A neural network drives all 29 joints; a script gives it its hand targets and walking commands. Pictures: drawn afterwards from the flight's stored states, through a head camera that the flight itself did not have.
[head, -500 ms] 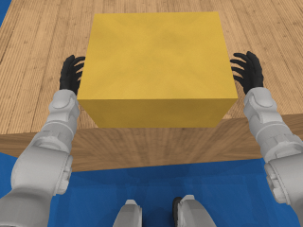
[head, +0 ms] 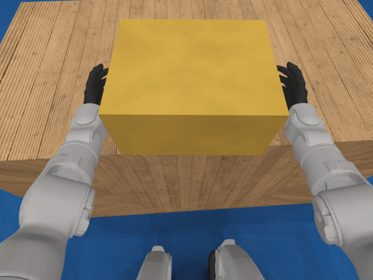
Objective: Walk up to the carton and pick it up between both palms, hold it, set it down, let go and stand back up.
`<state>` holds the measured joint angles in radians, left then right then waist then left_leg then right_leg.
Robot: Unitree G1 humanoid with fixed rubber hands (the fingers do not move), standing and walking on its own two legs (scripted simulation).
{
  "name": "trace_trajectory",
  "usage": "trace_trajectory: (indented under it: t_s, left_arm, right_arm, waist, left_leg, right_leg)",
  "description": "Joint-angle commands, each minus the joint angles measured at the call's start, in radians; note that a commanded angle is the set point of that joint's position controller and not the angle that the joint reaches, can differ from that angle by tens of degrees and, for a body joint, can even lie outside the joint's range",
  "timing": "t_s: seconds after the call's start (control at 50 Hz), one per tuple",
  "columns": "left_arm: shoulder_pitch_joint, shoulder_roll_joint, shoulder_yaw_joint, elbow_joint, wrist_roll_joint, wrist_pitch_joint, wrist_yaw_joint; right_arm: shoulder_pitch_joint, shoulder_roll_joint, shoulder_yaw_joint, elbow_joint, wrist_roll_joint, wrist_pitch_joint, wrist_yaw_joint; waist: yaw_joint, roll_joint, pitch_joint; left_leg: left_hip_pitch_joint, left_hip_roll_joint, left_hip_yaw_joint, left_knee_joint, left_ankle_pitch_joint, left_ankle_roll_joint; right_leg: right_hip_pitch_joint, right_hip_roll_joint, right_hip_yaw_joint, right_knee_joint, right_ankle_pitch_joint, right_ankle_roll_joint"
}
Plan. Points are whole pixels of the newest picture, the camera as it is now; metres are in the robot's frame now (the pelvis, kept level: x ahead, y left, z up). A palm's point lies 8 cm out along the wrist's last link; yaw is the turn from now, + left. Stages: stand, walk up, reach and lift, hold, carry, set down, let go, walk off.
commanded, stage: reach and lift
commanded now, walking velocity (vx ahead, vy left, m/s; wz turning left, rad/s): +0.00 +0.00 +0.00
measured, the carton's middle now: (192, 87) +0.50 +0.01 +0.06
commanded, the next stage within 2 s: none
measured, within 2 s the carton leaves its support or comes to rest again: leaves its support in 1.58 s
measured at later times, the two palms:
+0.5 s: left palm (94, 101) +0.46 +0.22 +0.07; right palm (292, 100) +0.46 -0.20 +0.07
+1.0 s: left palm (93, 97) +0.47 +0.22 +0.07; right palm (288, 100) +0.46 -0.19 +0.07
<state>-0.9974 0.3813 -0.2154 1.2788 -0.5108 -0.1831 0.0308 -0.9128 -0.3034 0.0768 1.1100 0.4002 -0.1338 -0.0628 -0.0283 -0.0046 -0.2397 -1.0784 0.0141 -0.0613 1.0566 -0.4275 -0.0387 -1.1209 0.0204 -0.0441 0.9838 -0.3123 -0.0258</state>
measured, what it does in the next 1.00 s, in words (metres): stands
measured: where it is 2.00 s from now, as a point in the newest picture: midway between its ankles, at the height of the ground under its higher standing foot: outside the picture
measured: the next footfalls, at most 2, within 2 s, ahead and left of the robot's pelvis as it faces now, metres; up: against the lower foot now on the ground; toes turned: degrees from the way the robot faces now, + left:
none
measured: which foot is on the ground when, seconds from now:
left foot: down 0.00-1.00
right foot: down 0.00-1.00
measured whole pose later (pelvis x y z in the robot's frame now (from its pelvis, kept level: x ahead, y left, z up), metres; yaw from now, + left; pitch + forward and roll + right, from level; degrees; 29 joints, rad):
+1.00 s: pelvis +0.01 +0.01 +0.01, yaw +1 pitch +26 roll -1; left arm -0.99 0.35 -0.18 1.39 -0.46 -0.32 0.00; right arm -0.88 -0.24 0.00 1.11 0.31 -0.15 -0.10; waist -0.05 0.03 -0.26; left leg -1.03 0.00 -0.06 0.97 -0.40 -0.02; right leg -1.07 0.00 -0.04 0.90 -0.30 -0.01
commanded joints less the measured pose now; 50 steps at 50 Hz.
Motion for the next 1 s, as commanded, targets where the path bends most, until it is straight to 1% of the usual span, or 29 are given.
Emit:
trace_trajectory:
  t_s: [0.0, 0.06, 0.1, 0.12, 0.16, 0.22, 0.24, 0.28, 0.3, 0.34, 0.38, 0.4, 0.42, 0.44, 0.46, 0.5, 0.52, 0.54, 0.56, 0.6, 0.62, 0.7, 0.72, 0.76, 0.78, 0.8, 0.82, 0.88, 0.98]
  left_arm:
    - [-0.557, 0.213, 0.04, -0.208, 0.009, -0.06, 0.016]
    - [-0.537, 0.193, 0.038, -0.203, 0.01, -0.069, 0.021]
    - [-0.519, 0.189, 0.048, -0.205, 0.019, -0.077, 0.015]
    - [-0.506, 0.18, 0.05, -0.218, 0.022, -0.082, 0.012]
    - [-0.503, 0.187, 0.067, -0.204, 0.035, -0.086, 0.004]
    - [-0.498, 0.175, 0.071, -0.2, 0.046, -0.092, 0.003]
    - [-0.495, 0.172, 0.067, -0.181, 0.042, -0.092, 0.0]
    - [-0.504, 0.167, 0.06, -0.186, 0.035, -0.099, 0.002]
    - [-0.489, 0.158, 0.063, -0.192, 0.039, -0.101, 0.004]
    - [-0.503, 0.146, 0.059, -0.204, 0.04, -0.106, 0.006]
    - [-0.488, 0.138, 0.061, -0.221, 0.037, -0.112, 0.009]
    - [-0.491, 0.143, 0.068, -0.206, 0.04, -0.113, 0.006]
    - [-0.492, 0.137, 0.071, -0.213, 0.044, -0.115, 0.007]
    - [-0.491, 0.142, 0.08, -0.195, 0.047, -0.115, 0.005]
    - [-0.493, 0.133, 0.072, -0.193, 0.046, -0.117, 0.005]
    - [-0.489, 0.128, 0.073, -0.169, 0.046, -0.123, 0.0]
    - [-0.496, 0.126, 0.071, -0.165, 0.046, -0.127, 0.0]
    - [-0.492, 0.121, 0.072, -0.175, 0.048, -0.132, 0.002]
    - [-0.501, 0.116, 0.067, -0.185, 0.046, -0.137, 0.004]
    - [-0.496, 0.11, 0.071, -0.18, 0.051, -0.139, 0.002]
    - [-0.483, 0.099, 0.071, -0.187, 0.052, -0.142, 0.001]
    - [-0.5, 0.081, 0.063, -0.171, 0.048, -0.151, -0.002]
    - [-0.511, 0.085, 0.064, -0.161, 0.045, -0.152, -0.003]
    - [-0.506, 0.074, 0.063, -0.158, 0.046, -0.156, 0.0]
    - [-0.55, 0.111, 0.053, -0.161, 0.055, -0.186, -0.019]
    - [-0.554, 0.085, 0.043, -0.148, 0.051, -0.194, -0.025]
    - [-0.558, 0.092, 0.048, -0.14, 0.052, -0.2, -0.027]
    - [-0.571, 0.054, 0.043, -0.122, 0.055, -0.2, -0.028]
    - [-0.586, -0.015, 0.036, -0.14, 0.059, -0.203, -0.033]
  right_arm:
    - [-0.533, -0.241, -0.082, -0.214, -0.032, -0.065, -0.004]
    - [-0.518, -0.233, -0.087, -0.209, -0.043, -0.07, -0.001]
    - [-0.5, -0.221, -0.077, -0.202, -0.044, -0.074, -0.003]
    - [-0.49, -0.216, -0.072, -0.215, -0.043, -0.079, -0.006]
    - [-0.494, -0.208, -0.065, -0.214, -0.046, -0.08, -0.01]
    - [-0.489, -0.202, -0.07, -0.19, -0.048, -0.085, -0.009]
    - [-0.491, -0.197, -0.061, -0.189, -0.047, -0.083, -0.008]
    - [-0.497, -0.198, -0.069, -0.195, -0.049, -0.088, -0.006]
    - [-0.479, -0.195, -0.061, -0.195, -0.046, -0.091, -0.004]
    - [-0.486, -0.189, -0.061, -0.194, -0.042, -0.095, 0.001]
    - [-0.483, -0.184, -0.06, -0.229, -0.045, -0.103, 0.001]
    - [-0.49, -0.176, -0.056, -0.228, -0.049, -0.102, 0.001]
    - [-0.489, -0.179, -0.068, -0.221, -0.057, -0.103, 0.0]
    - [-0.489, -0.174, -0.067, -0.21, -0.064, -0.1, -0.002]
    - [-0.488, -0.175, -0.072, -0.201, -0.065, -0.101, -0.003]
    - [-0.491, -0.154, -0.058, -0.196, -0.065, -0.101, -0.004]
    - [-0.496, -0.155, -0.066, -0.198, -0.071, -0.104, -0.006]
    - [-0.493, -0.147, -0.065, -0.205, -0.072, -0.106, -0.007]
    - [-0.501, -0.144, -0.071, -0.214, -0.076, -0.108, -0.007]
    - [-0.491, -0.131, -0.068, -0.207, -0.078, -0.109, -0.01]
    - [-0.489, -0.127, -0.064, -0.221, -0.078, -0.112, -0.012]
    - [-0.51, -0.114, -0.071, -0.216, -0.093, -0.113, -0.015]
    - [-0.517, -0.111, -0.077, -0.208, -0.1, -0.109, -0.016]
    - [-0.514, -0.102, -0.076, -0.201, -0.103, -0.109, -0.016]
    - [-0.516, 0.032, -0.051, -0.224, -0.084, -0.097, -0.035]
    - [-0.534, 0.046, -0.047, -0.243, -0.095, -0.09, -0.04]
    - [-0.539, 0.054, -0.046, -0.251, -0.101, -0.088, -0.042]
    - [-0.542, 0.063, -0.044, -0.24, -0.1, -0.085, -0.032]
    - [-0.55, 0.099, -0.046, -0.255, -0.114, -0.083, -0.019]
  waist:
    - [-0.001, 0.089, -0.953]
    - [-0.004, 0.091, -0.958]
    - [-0.002, 0.083, -0.963]
    - [-0.009, 0.077, -0.98]
    - [-0.01, 0.064, -0.963]
    - [-0.008, 0.067, -0.939]
    - [-0.006, 0.05, -0.922]
    - [-0.01, 0.056, -0.921]
    - [-0.002, 0.062, -0.917]
    - [-0.001, 0.082, -0.927]
    - [0.0, 0.071, -0.96]
    - [0.0, 0.058, -0.949]
    - [-0.008, 0.058, -0.955]
    - [-0.004, 0.046, -0.935]
    - [-0.01, 0.047, -0.937]
    - [-0.005, 0.037, -0.917]
    - [-0.007, 0.048, -0.925]
    - [0.0, 0.057, -0.93]
    - [-0.005, 0.056, -0.943]
    - [-0.005, 0.062, -0.947]
    - [-0.004, 0.054, -0.964]
    - [-0.007, 0.055, -0.958]
    - [-0.015, 0.042, -0.946]
    - [-0.008, 0.05, -0.94]
    - [-0.032, 0.025, -0.941]
    - [-0.029, 0.02, -0.953]
    - [-0.027, 0.019, -0.954]
    - [-0.02, 0.05, -0.949]
    - [-0.016, 0.086, -0.961]
  left_leg:
    - [0.326, -0.043, 0.094, -0.165, 0.314, -0.046]
    - [0.362, -0.039, 0.091, -0.168, 0.345, -0.052]
    - [0.368, -0.041, 0.093, -0.164, 0.368, -0.052]
    - [0.372, -0.044, 0.094, -0.16, 0.399, -0.053]
    - [0.353, -0.048, 0.096, -0.17, 0.408, -0.049]
    - [0.366, -0.043, 0.095, -0.187, 0.408, -0.05]
    - [0.369, -0.043, 0.095, -0.192, 0.398, -0.046]
    - [0.39, -0.038, 0.093, -0.198, 0.402, -0.049]
    - [0.416, -0.037, 0.088, -0.203, 0.414, -0.052]
    - [0.438, -0.036, 0.087, -0.197, 0.437, -0.06]
    - [0.456, -0.036, 0.09, -0.193, 0.463, -0.06]
    - [0.44, -0.039, 0.092, -0.191, 0.457, -0.054]
    - [0.431, -0.039, 0.093, -0.196, 0.446, -0.056]
    - [0.418, -0.04, 0.096, -0.207, 0.424, -0.049]
    - [0.422, -0.037, 0.091, -0.211, 0.425, -0.05]
    - [0.399, -0.04, 0.094, -0.211, 0.408, -0.043]
    - [0.395, -0.041, 0.094, -0.215, 0.406, -0.045]
    - [0.396, -0.041, 0.097, -0.215, 0.41, -0.047]
    - [0.408, -0.039, 0.096, -0.214, 0.418, -0.049]
    - [0.426, -0.04, 0.098, -0.209, 0.441, -0.053]
    - [0.431, -0.039, 0.095, -0.204, 0.461, -0.053]
    - [0.418, -0.041, 0.094, -0.209, 0.436, -0.051]
    - [0.404, -0.041, 0.098, -0.211, 0.413, -0.047]
    - [0.41, -0.039, 0.095, -0.216, 0.415, -0.047]
    - [0.29, -0.059, 0.086, -0.177, 0.398, -0.012]
    - [0.249, -0.062, 0.087, -0.209, 0.362, -0.007]
    - [0.247, -0.061, 0.092, -0.207, 0.358, -0.009]
    - [0.312, -0.053, 0.087, -0.205, 0.371, -0.021]
    - [0.413, -0.042, 0.071, -0.193, 0.42, -0.039]
  right_leg:
    - [0.689, 0.029, 0.0, -0.109, 0.289, 0.061]
    - [0.689, 0.029, -0.007, -0.114, 0.327, 0.055]
    - [0.718, 0.027, -0.004, -0.116, 0.369, 0.057]
    - [0.74, 0.025, 0.001, -0.114, 0.405, 0.058]
    - [0.766, 0.02, 0.007, -0.115, 0.431, 0.064]
    - [0.753, 0.02, 0.005, -0.127, 0.415, 0.06]
    - [0.749, 0.02, 0.003, -0.134, 0.401, 0.059]
    - [0.729, 0.023, -0.003, -0.14, 0.394, 0.057]
    - [0.727, 0.027, -0.01, -0.143, 0.399, 0.055]
    - [0.708, 0.028, -0.014, -0.149, 0.403, 0.051]
    - [0.718, 0.031, -0.02, -0.149, 0.433, 0.055]
    - [0.729, 0.028, -0.013, -0.148, 0.442, 0.057]
    - [0.734, 0.027, -0.011, -0.148, 0.439, 0.057]
    - [0.744, 0.023, -0.01, -0.15, 0.43, 0.057]
    - [0.735, 0.022, -0.011, -0.153, 0.43, 0.057]
    - [0.742, 0.017, -0.003, -0.156, 0.418, 0.056]
    - [0.742, 0.016, -0.003, -0.156, 0.418, 0.055]
    - [0.747, 0.016, -0.003, -0.153, 0.419, 0.054]
    - [0.745, 0.019, -0.007, -0.154, 0.422, 0.055]
    - [0.754, 0.02, -0.007, -0.157, 0.451, 0.052]
    - [0.764, 0.021, -0.005, -0.155, 0.473, 0.053]
    - [0.752, 0.021, -0.006, -0.158, 0.439, 0.051]
    - [0.748, 0.019, -0.005, -0.159, 0.423, 0.052]
    - [0.745, 0.019, -0.009, -0.159, 0.424, 0.05]
    - [0.75, -0.011, 0.036, -0.162, 0.364, 0.069]
    - [0.806, -0.018, 0.044, -0.162, 0.372, 0.077]
    - [0.814, -0.02, 0.042, -0.151, 0.377, 0.076]
    - [0.755, -0.01, 0.016, -0.148, 0.34, 0.062]
    - [0.687, 0.005, -0.014, -0.154, 0.331, 0.05]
